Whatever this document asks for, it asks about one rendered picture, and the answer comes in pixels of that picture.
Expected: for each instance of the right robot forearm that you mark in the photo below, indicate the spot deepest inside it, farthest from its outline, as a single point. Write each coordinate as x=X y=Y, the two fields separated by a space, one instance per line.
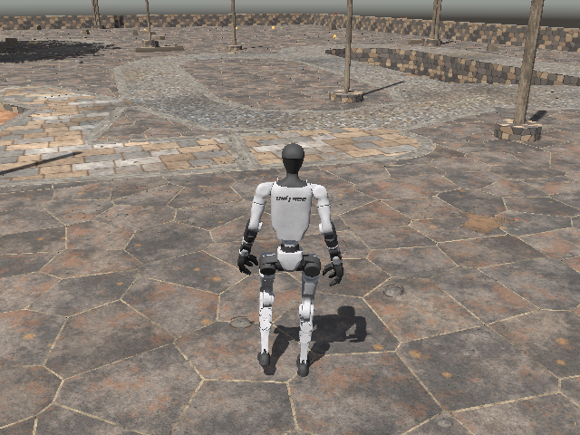
x=333 y=247

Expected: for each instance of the left robot hand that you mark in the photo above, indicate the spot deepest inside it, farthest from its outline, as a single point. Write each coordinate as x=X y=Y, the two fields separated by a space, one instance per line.
x=244 y=260

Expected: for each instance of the right robot hand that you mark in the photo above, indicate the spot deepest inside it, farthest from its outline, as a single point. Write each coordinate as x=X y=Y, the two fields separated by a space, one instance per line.
x=338 y=272

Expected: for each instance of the robot head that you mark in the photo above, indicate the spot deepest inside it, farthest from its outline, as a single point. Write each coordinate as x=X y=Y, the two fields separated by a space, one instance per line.
x=293 y=157

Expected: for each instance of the right robot upper arm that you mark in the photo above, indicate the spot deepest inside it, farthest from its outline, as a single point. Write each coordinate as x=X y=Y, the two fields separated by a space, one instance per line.
x=324 y=209

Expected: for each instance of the left robot upper arm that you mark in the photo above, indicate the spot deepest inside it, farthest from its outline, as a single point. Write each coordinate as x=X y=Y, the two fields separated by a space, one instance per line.
x=263 y=190

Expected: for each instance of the humanoid robot torso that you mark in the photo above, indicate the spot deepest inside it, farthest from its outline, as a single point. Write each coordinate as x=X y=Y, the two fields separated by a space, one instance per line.
x=290 y=216

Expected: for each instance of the left robot forearm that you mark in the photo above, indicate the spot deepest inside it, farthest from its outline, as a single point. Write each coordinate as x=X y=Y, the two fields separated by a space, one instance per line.
x=248 y=241

